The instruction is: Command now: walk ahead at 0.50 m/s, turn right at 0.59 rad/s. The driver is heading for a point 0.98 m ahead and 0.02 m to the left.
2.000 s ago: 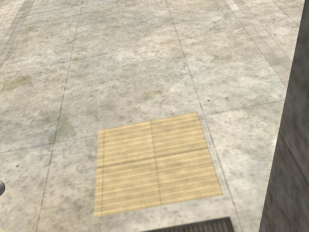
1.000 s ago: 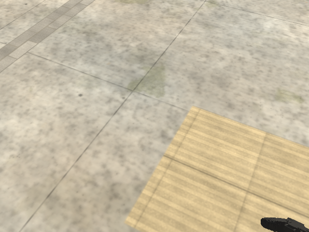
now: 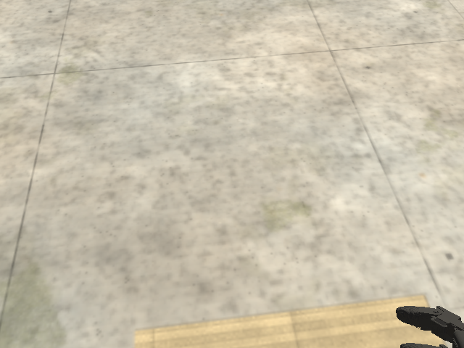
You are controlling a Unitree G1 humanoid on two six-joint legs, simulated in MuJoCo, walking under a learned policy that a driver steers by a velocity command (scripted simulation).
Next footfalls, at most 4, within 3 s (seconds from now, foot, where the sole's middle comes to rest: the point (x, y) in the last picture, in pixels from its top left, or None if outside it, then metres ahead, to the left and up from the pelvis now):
0.52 right None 0.38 -0.17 -0.76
1.04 left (232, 288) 0.65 0.09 -0.76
1.50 right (280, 226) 0.88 -0.05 -0.76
1.86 left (210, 246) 0.79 0.17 -0.76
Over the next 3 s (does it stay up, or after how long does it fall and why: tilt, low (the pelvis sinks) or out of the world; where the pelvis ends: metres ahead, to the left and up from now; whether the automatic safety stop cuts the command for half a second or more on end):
stays up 0.82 0.00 0.00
